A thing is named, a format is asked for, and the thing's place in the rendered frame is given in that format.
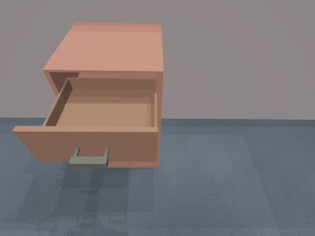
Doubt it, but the drawer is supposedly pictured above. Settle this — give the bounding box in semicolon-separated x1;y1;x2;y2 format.
12;77;158;162

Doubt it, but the cabinet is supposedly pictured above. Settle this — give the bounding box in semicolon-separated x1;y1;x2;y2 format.
42;22;163;168

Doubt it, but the handle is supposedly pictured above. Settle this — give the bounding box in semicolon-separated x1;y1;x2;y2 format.
69;147;109;168

